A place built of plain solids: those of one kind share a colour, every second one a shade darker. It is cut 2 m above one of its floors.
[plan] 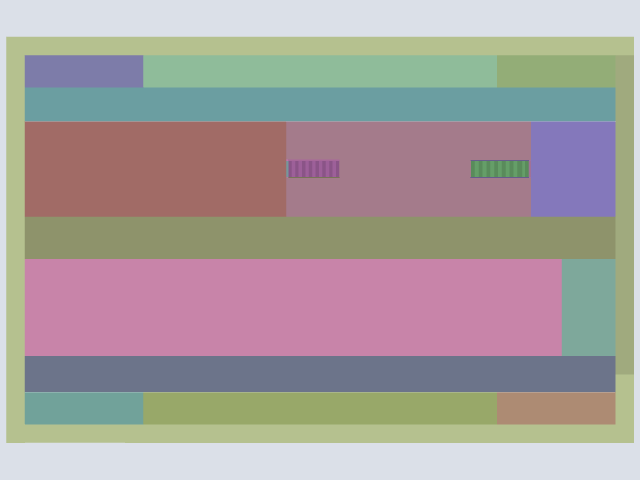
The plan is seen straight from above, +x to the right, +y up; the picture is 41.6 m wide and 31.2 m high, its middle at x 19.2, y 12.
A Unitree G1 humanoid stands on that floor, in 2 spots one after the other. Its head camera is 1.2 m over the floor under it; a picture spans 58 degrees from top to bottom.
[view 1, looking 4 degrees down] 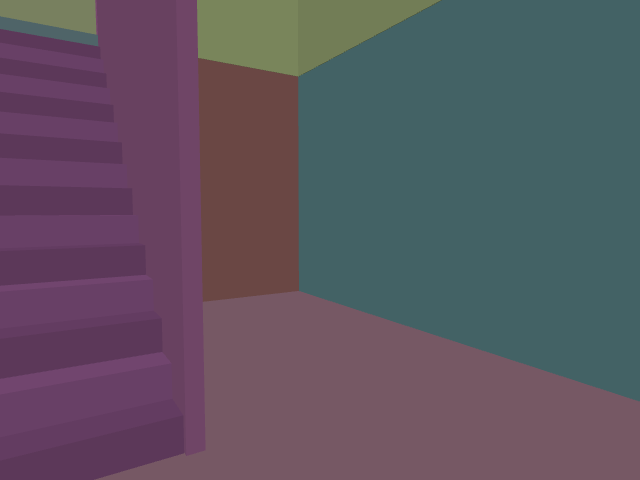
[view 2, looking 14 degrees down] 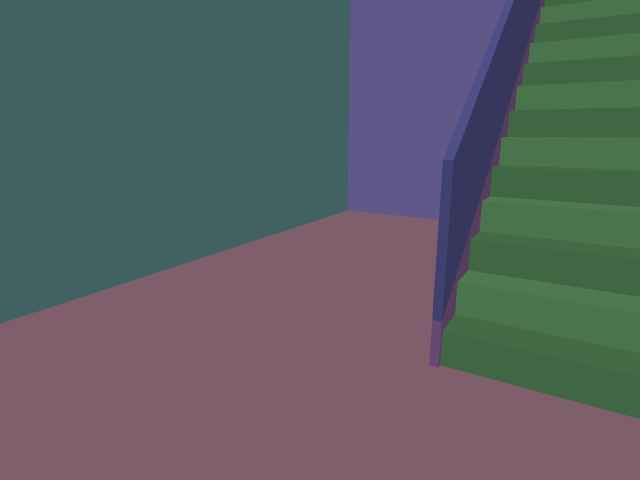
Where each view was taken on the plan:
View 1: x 22.56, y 16.61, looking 148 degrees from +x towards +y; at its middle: floor_hall5a_concrete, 5.87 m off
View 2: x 26.91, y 16.61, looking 31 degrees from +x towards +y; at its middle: floor_base_concrete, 4.96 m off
